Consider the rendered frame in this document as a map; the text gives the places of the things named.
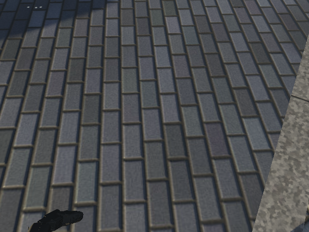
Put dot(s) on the left robot hand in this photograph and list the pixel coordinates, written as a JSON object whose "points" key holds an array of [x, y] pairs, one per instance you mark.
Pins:
{"points": [[55, 219]]}

